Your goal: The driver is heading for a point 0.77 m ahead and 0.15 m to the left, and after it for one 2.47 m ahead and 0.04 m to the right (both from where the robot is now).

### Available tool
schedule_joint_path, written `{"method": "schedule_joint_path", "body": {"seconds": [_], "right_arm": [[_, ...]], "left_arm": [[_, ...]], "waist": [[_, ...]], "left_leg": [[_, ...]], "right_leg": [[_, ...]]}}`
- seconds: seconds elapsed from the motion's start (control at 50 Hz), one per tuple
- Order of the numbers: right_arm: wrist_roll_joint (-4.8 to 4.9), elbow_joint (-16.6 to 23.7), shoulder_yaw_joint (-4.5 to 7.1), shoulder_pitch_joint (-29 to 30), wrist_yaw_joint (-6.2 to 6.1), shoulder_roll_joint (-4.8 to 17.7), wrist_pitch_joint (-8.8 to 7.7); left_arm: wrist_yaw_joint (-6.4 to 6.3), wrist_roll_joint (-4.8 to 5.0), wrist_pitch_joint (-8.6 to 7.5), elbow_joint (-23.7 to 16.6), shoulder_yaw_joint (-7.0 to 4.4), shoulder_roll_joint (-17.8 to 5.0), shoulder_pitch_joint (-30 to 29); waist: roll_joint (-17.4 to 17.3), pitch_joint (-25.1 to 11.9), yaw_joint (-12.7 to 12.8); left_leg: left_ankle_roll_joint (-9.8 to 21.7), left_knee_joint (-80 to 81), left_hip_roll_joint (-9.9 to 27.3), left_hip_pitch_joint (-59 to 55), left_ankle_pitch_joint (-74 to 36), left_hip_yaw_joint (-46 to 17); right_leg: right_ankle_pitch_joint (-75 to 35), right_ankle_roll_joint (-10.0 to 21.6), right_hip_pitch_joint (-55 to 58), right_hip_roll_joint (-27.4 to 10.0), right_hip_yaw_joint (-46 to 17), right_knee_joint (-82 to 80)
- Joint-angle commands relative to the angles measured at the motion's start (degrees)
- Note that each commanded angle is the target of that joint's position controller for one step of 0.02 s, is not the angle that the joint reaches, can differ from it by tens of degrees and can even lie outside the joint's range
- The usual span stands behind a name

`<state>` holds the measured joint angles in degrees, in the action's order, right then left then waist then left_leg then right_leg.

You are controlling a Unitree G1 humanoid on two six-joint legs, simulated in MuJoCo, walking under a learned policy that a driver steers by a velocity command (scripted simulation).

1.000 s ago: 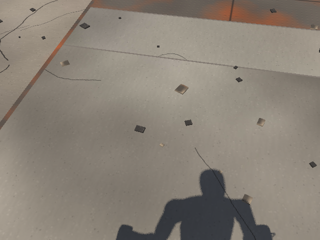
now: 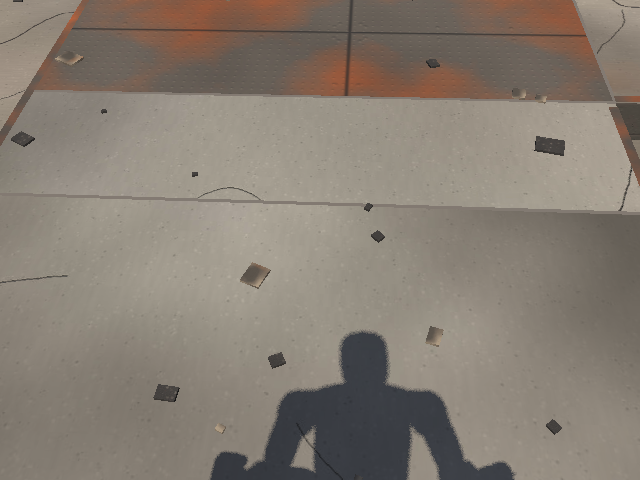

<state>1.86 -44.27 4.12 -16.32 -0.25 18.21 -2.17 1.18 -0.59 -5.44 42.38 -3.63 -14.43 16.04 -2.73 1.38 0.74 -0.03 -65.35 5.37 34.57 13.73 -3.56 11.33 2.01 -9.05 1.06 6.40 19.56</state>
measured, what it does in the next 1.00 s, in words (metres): walks ahead: left foot, then right foot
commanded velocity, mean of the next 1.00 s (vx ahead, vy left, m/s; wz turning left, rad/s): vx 0.49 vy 0.00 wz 0.27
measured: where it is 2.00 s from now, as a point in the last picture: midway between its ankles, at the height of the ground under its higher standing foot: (288, 367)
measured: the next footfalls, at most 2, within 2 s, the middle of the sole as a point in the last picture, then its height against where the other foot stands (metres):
left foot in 0.30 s outside the picture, level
right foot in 0.82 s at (324, 400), level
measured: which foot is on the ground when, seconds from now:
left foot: up 0.00-0.28, down 0.30-0.84, up 0.86-1.00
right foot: down 0.00-0.32, up 0.34-0.80, down 0.82-1.00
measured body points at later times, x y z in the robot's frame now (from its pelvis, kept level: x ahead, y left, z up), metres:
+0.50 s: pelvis +0.27 +0.08 +0.00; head +0.30 +0.10 +0.44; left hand +0.35 +0.39 -0.11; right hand +0.45 -0.16 -0.10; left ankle +0.29 +0.14 -0.74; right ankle +0.33 -0.10 -0.66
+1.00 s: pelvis +0.57 +0.09 +0.00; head +0.61 +0.09 +0.44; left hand +0.60 +0.39 -0.11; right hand +0.77 -0.13 -0.11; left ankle +0.48 +0.22 -0.66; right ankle +0.63 +0.04 -0.74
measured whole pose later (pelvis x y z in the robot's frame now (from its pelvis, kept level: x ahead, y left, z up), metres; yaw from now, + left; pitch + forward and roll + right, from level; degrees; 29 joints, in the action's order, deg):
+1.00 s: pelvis +0.57 +0.09 +0.00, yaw +15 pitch +1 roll +0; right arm -0.8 -39.7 2.0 -13.5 -0.1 17.1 -5.1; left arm 2.0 0.2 -4.2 42.0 -2.7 -16.4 15.0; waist -1.3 2.8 1.0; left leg -0.4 -64.2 0.5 26.4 20.1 -3.3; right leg 8.3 5.0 -16.2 6.1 -2.2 23.5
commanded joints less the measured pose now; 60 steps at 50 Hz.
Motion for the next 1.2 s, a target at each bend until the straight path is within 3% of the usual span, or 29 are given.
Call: {"method": "schedule_joint_path", "body": {"seconds": [0.02, 0.1, 0.2, 0.26, 0.28, 0.3, 0.32, 0.34, 0.36, 0.38, 0.4, 0.42, 0.44, 0.5, 0.6, 0.66, 0.74, 0.78, 0.82, 0.84, 0.86, 0.88, 0.9, 0.92, 0.94, 0.98, 1.04, 1.12, 1.2], "right_arm": [[-0.39, 4.1, 0.11, -0.49, 0.12, 0.59, 0.27], [-0.64, 6.68, -0.69, 6.95, 1.77, -0.14, -0.36], [-0.49, 11.2, -0.86, 14.75, 3.58, 0.6, -0.36], [-0.63, 12.13, 0.74, 10.93, 3.8, 3.64, 0.22], [-0.48, 10.76, 2.07, 4.07, 3.5, 5.83, 0.49], [-0.34, 8.37, 4.04, -5.72, 2.6, 9.26, 0.94], [-0.06, 7.58, 5.55, -9.17, 1.46, 15.9, 1.24], [-0.19, 10.08, 4.71, -8.2, 1.83, 15.77, 0.17], [-0.78, 9.91, 3.36, -7.51, 2.3, 11.15, -0.68], [-0.95, 9.58, 2.84, -5.09, 2.32, 9.57, -1.25], [-0.85, 9.98, 2.3, -1.08, 2.22, 7.89, -1.44], [-1.3, 10.77, 1.73, 1.79, 1.97, 6.21, -1.56], [-1.8, 11.51, 1.47, 3.26, 1.75, 5.69, -1.58], [-1.47, 10.61, 1.71, 2.49, 0.87, 6.67, -1.96], [-1.11, 8.1, 1.45, -1.05, -0.41, 6.73, -1.55], [-1.12, 5.95, 1.35, -4.07, -0.2, 7.35, -1.84], [-1.31, 3.48, 1.53, -6.42, -0.14, 7.96, -1.34], [-1.3, 3.02, 1.75, -5.33, -0.4, 8.53, -0.9], [-1.69, 3.58, 1.37, -3.23, -0.77, 8.15, -0.33], [-2.88, 5.06, 0.39, -3.7, -1.23, 6.33, -0.29], [-2.74, 6.1, -0.91, -10.58, -0.68, 1.55, -1.42], [-1.94, 6.18, -0.74, -7.27, -0.22, 5.23, -2.64], [-0.41, 7.72, -0.07, -0.64, 0.34, 7.57, -3.61], [-0.86, 8.58, -0.37, 3.21, 0.35, 6.89, -4.35], [-2.13, 9.29, -0.17, 5.27, 0.24, 6.55, -4.76], [-3.31, 9.63, 0.04, 3.94, -0.01, 5.86, -4.29], [-3.22, 9.19, -0.63, 2.95, -0.7, 3.47, -2.77], [-2.69, 10.14, -1.05, 9.26, -0.87, 2.27, -1.84], [-2.28, 11.49, -0.9, 15.61, 0.11, 2.75, -2.2]], "left_arm": [[-0.49, -0.11, -1.76, -2.24, -1.86, -6.48, -3.21], [-1.25, 0.26, -1.21, -0.55, -2.44, -8.94, -2.2], [-1.6, 1.64, 0.57, 1.95, -3.32, -11.76, 1.5], [-2.01, 2.19, 1.99, 1.97, -3.96, -14.48, 1.14], [-2.15, 2.45, 2.51, 1.75, -3.98, -14.88, 0.49], [-2.39, 2.39, 2.5, 1.36, -3.35, -13.73, 0.39], [-2.05, -0.07, 1.79, -1.08, -1.15, -6.89, 5.02], [-1.31, 0.16, -0.4, -2.75, 0.16, -5.49, 4.34], [-0.65, 2.53, -1.77, -4.26, -1.2, -10.79, -3.32], [-0.57, 3.2, -2.49, -5.44, -0.89, -10.38, -5.8], [-1.09, 1.92, -2.66, -4.77, -0.79, -9.72, -5.71], [-1.38, 0.78, -2.26, -4.23, -1.21, -10.23, -4.65], [-1.29, 0.42, -1.54, -3.93, -1.37, -10.3, -3.66], [-1.45, -0.44, 0.02, -3.75, -0.92, -8.29, -3.99], [-0.82, 0.05, -0.11, -5.38, 0.53, -5.4, -13.48], [0.27, 1.02, -0.76, -6.03, 0.77, -5.79, -17.53], [1.43, 1.4, -1.11, -7.65, 0.47, -7.42, -19.91], [1.83, 1.52, -1.11, -7.19, 0.11, -8.2, -16.69], [1.54, 1.16, -1.03, -3.8, -1.66, -11.08, -4.53], [1.32, 0.96, -0.82, -2.61, -2.43, -14.37, 4.43], [1.7, 1.3, -0.56, -1.76, -3.57, -18.51, 7.23], [1.84, 2.66, -0.42, -1.7, -2.28, -12.95, 7.66], [1.4, 2.14, -0.11, -2.59, -1.65, -10.79, 4.31], [1.13, 1.34, 0.26, -3.39, -1.5, -10.57, 1.88], [0.96, 1.0, 0.49, -3.98, -1.23, -10.01, -0.42], [0.37, 0.47, 0.64, -4.77, -0.91, -9.5, -2.18], [-0.72, 1.08, 1.23, -3.78, -1.64, -11.59, -1.54], [-2.59, 2.27, 3.79, -2.4, -2.25, -12.6, 0.48], [-3.93, 2.2, 5.79, -1.92, -2.38, -12.09, 2.28]], "waist": [[6.44, 1.58, -1.47], [5.04, 3.86, 0.8], [4.04, 5.64, 2.88], [6.99, 0.03, -0.76], [7.05, -3.94, -4.85], [5.33, -8.92, -9.91], [-8.89, -14.02, -6.75], [-9.97, -23.83, -5.32], [-2.93, -19.12, -8.33], [-1.12, -11.54, -6.55], [3.11, -6.97, -3.63], [2.13, -5.27, -1.41], [0.73, -4.72, -0.06], [0.85, -3.62, 0.47], [-1.76, -1.49, -3.43], [-2.37, 0.11, -5.96], [-2.55, 2.2, -6.51], [-3.19, 1.2, -4.49], [-1.48, -7.29, 1.99], [4.51, -15.03, 5.03], [19.95, -19.41, 1.16], [14.7, -18.49, 3.74], [10.41, -10.21, 4.49], [4.66, -6.29, 3.83], [2.73, -2.38, 2.28], [5.22, -3.1, -0.65], [5.89, -4.52, -1.77], [7.52, -6.58, 0.2], [8.56, -6.1, 2.05]], "left_leg": [[-0.6, 3.78, 2.44, 6.52, -6.29, -3.7], [0.14, 18.47, 1.52, 4.51, -16.33, 0.22], [3.17, 27.51, 0.26, 5.6, -13.04, 4.26], [6.51, 28.17, -5.44, -4.43, -4.4, 9.42], [8.17, 29.61, -8.18, -13.67, -3.62, 10.65], [10.46, 32.63, -9.49, -29.53, -6.17, 8.61], [17.8, 33.62, 4.5, -50.53, -4.27, -15.79], [26.15, 45.17, 13.85, -58.78, 7.76, -45.23], [22.06, 49.18, 12.91, -55.78, 8.99, -40.58], [19.8, 49.52, 10.98, -47.7, 5.8, -32.89], [17.88, 49.44, 8.4, -38.93, -0.62, -26.34], [16.96, 50.13, 6.36, -32.64, -6.58, -21.87], [16.76, 51.35, 4.96, -28.71, -9.71, -19.97], [17.2, 52.76, 2.99, -22.69, -17.51, -14.73], [13.08, 52.53, -0.56, -21.1, -12.17, -8.6], [12.65, 52.49, 2.06, -23.71, -8.67, -9.19], [12.07, 49.32, 7.44, -35.27, -15.26, -10.89], [10.59, 46.02, 7.87, -38.2, -25.97, -9.18], [8.09, 31.24, 3.56, -35.98, -44.3, -3.58], [5.92, 15.12, 0.51, -26.03, -31.92, -0.75], [0.46, -4.61, -10.31, -1.78, 9.42, 1.77], [0.7, -9.41, -8.56, 6.54, 16.53, -4.62], [1.2, -9.37, -5.85, 9.96, 11.62, -4.53], [1.5, -6.65, -3.93, 8.79, 8.03, -3.43], [0.77, -2.6, -2.88, 7.7, 5.99, -2.65], [-1.15, 1.77, -2.12, 1.75, 5.23, -2.09], [-4.18, 9.51, -3.79, -0.4, 3.88, 0.21], [-4.99, 22.8, -7.45, -5.85, -9.09, 0.68], [-4.16, 32.58, -9.35, -7.12, -12.64, -1.58]], "right_leg": [[-14.66, 9.04, 2.08, -15.95, -8.1, -12.08], [-15.45, 7.97, 3.1, -15.2, -1.26, -13.31], [-21.07, 6.32, 12.19, -17.59, 2.72, -10.02], [-47.78, 4.48, 15.53, -17.15, 5.31, 2.4], [-52.65, 3.51, 13.71, -15.99, 6.37, 12.37], [-46.7, 1.37, 5.23, -13.7, 7.25, 26.43], [-3.44, -2.24, -18.25, -6.67, 6.58, 48.41], [24.02, -3.36, -31.01, 2.21, -7.43, 60.98], [19.4, -2.12, -36.74, -1.15, -12.71, 61.98], [14.11, -1.06, -37.58, -3.39, -11.83, 57.75], [10.26, -1.15, -34.68, -5.86, -11.58, 52.55], [7.59, -1.55, -30.41, -7.46, -11.85, 48.48], [5.94, -2.1, -27.24, -8.0, -11.91, 46.96], [1.91, -4.87, -25.4, -7.3, -10.17, 40.69], [-16.25, -6.45, -23.01, -4.65, -8.91, 19.2], [-21.15, -5.1, -21.68, -4.39, -8.32, 13.92], [-11.94, -0.74, -28.04, -4.24, -8.28, 10.66], [-6.63, 1.58, -24.76, -2.92, -7.02, 9.74], [-8.72, 4.88, -6.74, 0.45, -4.6, 8.27], [-11.62, 8.61, 9.15, -7.9, -16.87, 9.11], [-0.34, 18.64, 27.93, -19.42, -45.35, 3.54], [11.95, 17.59, 29.97, -19.73, -52.75, -2.5], [10.98, 15.24, 23.56, -18.28, -45.02, -3.5], [5.37, 13.84, 16.74, -15.87, -39.28, -4.01], [-6.49, 13.69, 10.78, -14.06, -35.1, -4.33], [-29.47, 13.48, 5.63, -11.21, -28.56, -3.67], [-45.56, 13.31, 1.39, -9.13, -22.42, -2.06], [-40.27, 8.37, -2.55, -5.01, -20.26, 0.28], [-29.74, 6.27, 0.23, -5.32, -25.86, 3.29]]}}
Keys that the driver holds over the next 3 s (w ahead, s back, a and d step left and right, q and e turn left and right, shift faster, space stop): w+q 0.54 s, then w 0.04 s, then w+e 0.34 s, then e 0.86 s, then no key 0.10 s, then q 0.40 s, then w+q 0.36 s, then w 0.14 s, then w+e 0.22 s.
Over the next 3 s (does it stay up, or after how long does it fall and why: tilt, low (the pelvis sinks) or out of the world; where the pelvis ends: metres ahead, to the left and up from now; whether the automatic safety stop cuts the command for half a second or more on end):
stays up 0.94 0.14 -0.02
